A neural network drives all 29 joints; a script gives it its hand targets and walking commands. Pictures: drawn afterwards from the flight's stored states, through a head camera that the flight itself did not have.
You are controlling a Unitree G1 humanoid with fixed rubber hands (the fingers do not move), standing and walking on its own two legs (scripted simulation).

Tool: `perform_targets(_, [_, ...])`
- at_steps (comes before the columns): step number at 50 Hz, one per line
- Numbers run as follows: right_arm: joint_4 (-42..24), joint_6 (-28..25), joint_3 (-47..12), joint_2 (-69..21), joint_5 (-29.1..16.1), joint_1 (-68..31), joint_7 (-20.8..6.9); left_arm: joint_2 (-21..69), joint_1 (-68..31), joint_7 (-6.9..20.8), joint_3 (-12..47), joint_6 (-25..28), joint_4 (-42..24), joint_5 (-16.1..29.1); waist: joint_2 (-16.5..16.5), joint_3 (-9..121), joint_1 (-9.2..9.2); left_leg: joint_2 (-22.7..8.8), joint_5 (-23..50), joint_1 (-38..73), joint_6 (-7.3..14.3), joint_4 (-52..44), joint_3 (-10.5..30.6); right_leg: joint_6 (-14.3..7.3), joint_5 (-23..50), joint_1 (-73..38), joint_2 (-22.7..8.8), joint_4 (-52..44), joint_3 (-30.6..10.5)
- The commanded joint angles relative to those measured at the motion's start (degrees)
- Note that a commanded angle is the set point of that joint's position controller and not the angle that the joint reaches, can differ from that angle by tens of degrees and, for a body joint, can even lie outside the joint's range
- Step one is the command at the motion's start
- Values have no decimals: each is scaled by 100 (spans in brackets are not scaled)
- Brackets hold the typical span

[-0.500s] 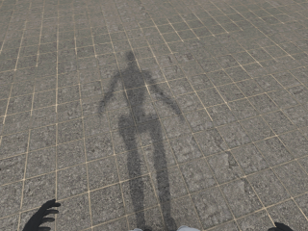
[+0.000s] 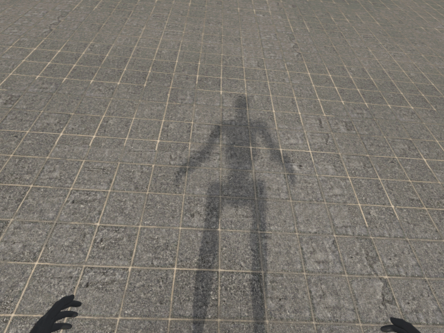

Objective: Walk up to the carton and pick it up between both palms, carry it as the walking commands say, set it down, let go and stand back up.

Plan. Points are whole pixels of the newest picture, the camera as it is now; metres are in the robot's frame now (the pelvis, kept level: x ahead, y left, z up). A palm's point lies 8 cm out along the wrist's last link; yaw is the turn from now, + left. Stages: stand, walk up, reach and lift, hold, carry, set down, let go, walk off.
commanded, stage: walk up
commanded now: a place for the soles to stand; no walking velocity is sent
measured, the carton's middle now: out of the picture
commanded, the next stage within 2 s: none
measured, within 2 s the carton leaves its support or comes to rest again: neither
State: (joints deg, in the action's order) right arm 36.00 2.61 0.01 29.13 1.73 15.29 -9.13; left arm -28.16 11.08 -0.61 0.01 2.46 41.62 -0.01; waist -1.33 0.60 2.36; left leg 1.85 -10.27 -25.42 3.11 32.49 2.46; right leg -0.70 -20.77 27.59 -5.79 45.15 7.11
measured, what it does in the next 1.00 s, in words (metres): steps to the left, turning left: right foot, then left foot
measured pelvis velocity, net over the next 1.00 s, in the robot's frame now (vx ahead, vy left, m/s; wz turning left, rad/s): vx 0.10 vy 0.25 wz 0.46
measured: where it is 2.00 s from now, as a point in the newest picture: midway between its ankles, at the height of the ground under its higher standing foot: outside the picture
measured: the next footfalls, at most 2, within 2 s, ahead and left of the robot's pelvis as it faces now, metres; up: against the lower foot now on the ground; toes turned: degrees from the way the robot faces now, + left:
right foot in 0.18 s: +0.09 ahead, -0.06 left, +0.00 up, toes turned -1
left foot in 0.44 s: +0.12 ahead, +0.26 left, +0.00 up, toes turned +10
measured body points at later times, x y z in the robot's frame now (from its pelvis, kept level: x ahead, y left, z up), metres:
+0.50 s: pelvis +0.04 +0.14 +0.00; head +0.02 +0.16 +0.44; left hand +0.12 +0.49 -0.09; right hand +0.21 -0.16 -0.06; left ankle +0.08 +0.25 -0.73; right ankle +0.05 -0.04 -0.72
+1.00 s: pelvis +0.10 +0.25 +0.00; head +0.09 +0.26 +0.45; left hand +0.06 +0.61 -0.08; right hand +0.38 +0.04 -0.06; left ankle +0.08 +0.41 -0.72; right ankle +0.10 +0.09 -0.73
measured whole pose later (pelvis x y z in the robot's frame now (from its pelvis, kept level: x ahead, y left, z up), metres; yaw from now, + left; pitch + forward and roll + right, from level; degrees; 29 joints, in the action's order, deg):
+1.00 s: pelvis +0.10 +0.25 +0.00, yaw +26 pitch +0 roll -2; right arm 35.9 1.1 0.0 27.9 1.7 12.5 -9.4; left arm -29.3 12.8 -1.1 0.1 4.4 44.8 0.0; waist 0.5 1.5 -0.6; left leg -2.8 -12.9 -23.7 -1.2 39.1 6.1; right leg 2.1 -20.1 4.7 -5.2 25.9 11.7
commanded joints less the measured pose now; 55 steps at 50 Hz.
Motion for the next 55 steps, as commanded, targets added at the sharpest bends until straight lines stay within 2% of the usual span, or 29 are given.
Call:
perform_targets(1, [-438,-187,876,1102,178,344,168,-1250,159,-2,-715,41,220,-82,994,1011,108,-331,-439,2193,-478,-2195,2325,-21,-239,442,835,-349,-395])
perform_targets(3, [-407,-168,835,1060,152,323,165,-1272,485,-120,-696,54,321,-27,1187,1253,31,-424,-27,2598,-497,-2168,2458,-85,-198,238,850,-942,-514])
perform_targets(5, [-524,-95,909,1027,133,213,156,-1152,881,-174,-708,81,308,-34,1071,1252,-193,-335,675,1806,-1050,-2139,2308,-319,-298,-1050,805,-2174,-577])
perform_targets(6, [-713,-78,925,1038,137,-317,146,-1332,1817,-210,-715,87,496,-2,1265,1447,-743,190,944,555,-1821,-2285,1573,-625,-266,-3202,674,-3452,-636])
perform_targets(7, [-827,-55,783,734,136,-454,208,-1811,2116,-181,-867,75,538,-67,236,1614,-981,884,-305,-1145,-2317,-1292,543,-893,-367,-4911,-313,-3915,-1435])
perform_targets(8, [-605,-71,709,402,223,46,176,-2169,1150,-217,-1069,10,454,9,-1665,1658,-785,410,-1431,-1599,-1619,1508,406,-1375,-235,-4064,-2418,-3247,-2888])
perform_targets(9, [-473,-75,755,807,334,355,163,-1896,-152,-280,-1009,56,-5,-85,-680,1023,-233,-325,-1387,-1778,-1233,2784,708,-1641,47,-3105,-2840,-3345,-2834])
perform_targets(12, [-295,-62,725,967,156,783,-49,-1571,-1457,-214,-798,232,-273,-222,-584,589,572,-418,-405,-482,-516,2389,574,-898,75,-1767,-1553,-3186,-826])
perform_targets(17, [-545,-124,562,537,32,-56,-97,-1578,-36,-17,-836,218,237,-199,-936,87,-187,-237,-715,-274,-147,-55,-12,-629,429,-2517,-937,-2467,-10])
perform_targets(19, [-172,-229,678,691,32,558,11,-1424,-462,50,-823,201,88,-261,-141,376,239,-23,-427,586,-62,-929,-308,-567,946,-2247,-708,-1269,364])
perform_targets(20, [-120,-284,719,759,120,681,72,-1221,-456,82,-728,147,56,-123,212,307,293,-21,-585,974,234,-1309,306,-423,570,-1756,-381,-630,258])
perform_targets(21, [-110,-300,830,1272,128,780,122,-1061,-460,102,-663,164,-37,-67,1637,182,356,-918,-704,1361,586,-1670,1893,-197,-337,-490,-10,172,394])
perform_targets(23, [-341,-296,949,1654,193,154,115,-1234,-351,114,-661,181,-17,-49,1546,-100,29,-1258,-2010,1258,1083,-2272,3660,135,-1189,905,411,992,-543])
perform_targets(27, [-185,-297,730,1215,153,-49,133,-1181,-217,86,-632,218,264,-1,878,-578,-101,-517,-1663,865,605,-2233,2645,-168,-744,354,644,27,-652])
perform_targets(31, [-289,-319,748,1178,64,202,172,-962,135,-33,-581,219,248,-70,1640,472,-93,-740,-702,1441,512,-2157,2812,-152,-11,-182,910,-639,-501])
perform_targets(34, [-506,-230,797,975,78,-334,148,-1122,1188,-142,-665,242,441,4,1313,967,-651,-95,97,369,-428,-1847,1906,-462,-76,-2869,880,-3187,-561])
perform_targets(35, [-633,-237,722,754,107,-439,166,-1617,1614,-150,-788,270,509,-3,762,1345,-860,370,-201,-1022,-921,-1115,845,-687,477,-4583,68,-3785,-1059])
perform_targets(36, [-554,-307,519,200,160,20,203,-1851,1469,-180,-998,162,551,-17,-1051,1300,-919,354,-1122,-2327,-711,716,316,-925,632,-5303,-1744,-2650,-2216])
perform_targets(37, [-697,-303,560,521,322,-25,254,-1873,909,-203,-963,158,221,-69,-442,1107,-750,-355,-1459,-2561,-876,1770,478,-1569,1008,-4641,-2481,-2646,-2783])
perform_targets(40, [-545,-252,687,1015,153,153,116,-1696,-535,-220,-825,271,-37,-55,98,560,87,-741,-968,-1122,-670,2137,808,-1385,1092,-2734,-2197,-2811,-1557])
perform_targets(43, [-474,-164,652,913,64,-531,-104,-1688,59,-128,-770,285,343,-145,-581,-406,-400,-549,-246,-665,-355,1155,61,-789,-138,-2106,-1141,-3123,-414])
perform_targets(46, [-531,-216,647,723,88,-1215,-122,-1811,468,-30,-778,276,447,-111,-249,-549,-615,-580,-99,-748,-317,261,-287,-768,1835,-2771,-1287,-2608,-2])
perform_targets(47, [-493,-235,613,603,28,-727,-74,-1898,283,22,-835,323,363,-163,-789,-268,-392,-457,-432,-324,-274,14,-462,-780,2496,-2828,-1310,-2501,198])
perform_targets(49, [-134,-320,718,702,78,70,62,-1732,77,102,-801,272,263,-84,-176,270,77,-53,-502,863,-28,-761,-780,-552,2568,-2581,-880,-1478,560])
perform_targets(50, [163,-341,826,899,54,671,133,-1522,3,86,-739,247,179,-15,484,487,353,46,-388,1568,301,-899,-391,-314,2331,-2020,-547,-203,582])
perform_targets(52, [47,-322,972,1671,101,787,268,-1057,108,122,-646,266,-23,39,2307,424,360,-1208,359,2998,1160,-1505,3052,-23,-1073,778,650,1795,-23])
perform_targets(53, [-79,-302,963,1790,51,550,265,-1272,25,112,-643,254,-122,-12,2076,232,204,-1373,109,3047,1461,-1544,3868,95,-1758,1330,626,1624,-571])
perform_targets(54, [-137,-293,858,1441,-5,450,255,-1441,-191,128,-635,306,-6,-29,1086,-9,230,-999,7,2805,1334,-1439,3260,35,-1508,1215,431,1195,-662])
perform_targets(55, [-54,-284,836,1289,-35,400,296,-1291,-283,158,-557,351,68,-63,1378,221,198,-968,260,2870,1198,-1254,2768,29,-1234,1102,434,714,-557])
